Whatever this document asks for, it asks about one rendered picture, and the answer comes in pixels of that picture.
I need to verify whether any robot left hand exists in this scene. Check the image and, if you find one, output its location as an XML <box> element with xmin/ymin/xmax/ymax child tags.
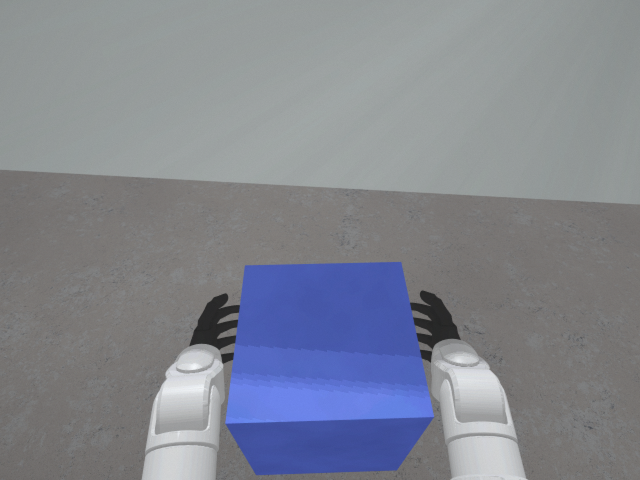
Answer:
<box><xmin>189</xmin><ymin>293</ymin><xmax>240</xmax><ymax>364</ymax></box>

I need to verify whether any left robot forearm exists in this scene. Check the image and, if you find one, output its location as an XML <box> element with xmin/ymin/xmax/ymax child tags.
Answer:
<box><xmin>142</xmin><ymin>344</ymin><xmax>225</xmax><ymax>480</ymax></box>

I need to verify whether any carton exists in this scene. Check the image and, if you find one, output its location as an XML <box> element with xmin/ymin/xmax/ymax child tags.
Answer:
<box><xmin>225</xmin><ymin>262</ymin><xmax>434</xmax><ymax>475</ymax></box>

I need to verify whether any right robot forearm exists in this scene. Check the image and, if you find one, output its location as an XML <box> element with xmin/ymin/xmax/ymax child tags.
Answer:
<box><xmin>431</xmin><ymin>339</ymin><xmax>527</xmax><ymax>480</ymax></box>

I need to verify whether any robot right hand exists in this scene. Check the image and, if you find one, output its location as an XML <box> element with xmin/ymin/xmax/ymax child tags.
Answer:
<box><xmin>410</xmin><ymin>291</ymin><xmax>461</xmax><ymax>363</ymax></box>

